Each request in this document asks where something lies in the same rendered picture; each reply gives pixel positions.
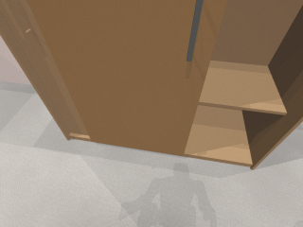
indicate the handle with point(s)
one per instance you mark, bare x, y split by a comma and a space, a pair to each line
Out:
194, 28
14, 18

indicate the wardrobe door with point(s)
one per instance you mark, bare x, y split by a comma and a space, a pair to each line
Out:
124, 63
42, 62

